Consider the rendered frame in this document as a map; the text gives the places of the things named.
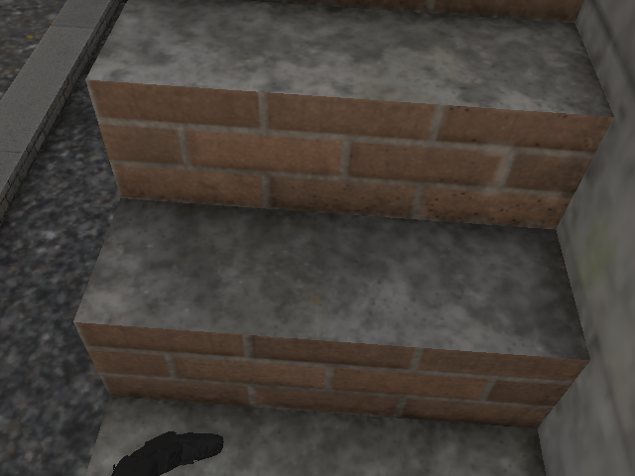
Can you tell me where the robot left hand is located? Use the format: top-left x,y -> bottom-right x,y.
111,431 -> 224,476

